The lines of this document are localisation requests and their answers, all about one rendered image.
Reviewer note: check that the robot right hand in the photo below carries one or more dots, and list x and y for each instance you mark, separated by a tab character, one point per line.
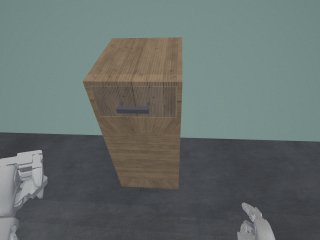
259	230

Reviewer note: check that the robot left forearm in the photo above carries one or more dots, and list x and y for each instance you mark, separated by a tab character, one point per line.
8	228

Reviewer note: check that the robot left hand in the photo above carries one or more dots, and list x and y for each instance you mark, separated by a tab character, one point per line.
31	173

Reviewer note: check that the cabinet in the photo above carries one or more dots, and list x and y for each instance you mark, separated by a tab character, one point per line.
145	151

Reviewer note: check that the handle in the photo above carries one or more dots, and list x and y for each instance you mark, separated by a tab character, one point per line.
132	109

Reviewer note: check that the drawer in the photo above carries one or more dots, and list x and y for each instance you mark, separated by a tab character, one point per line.
162	99

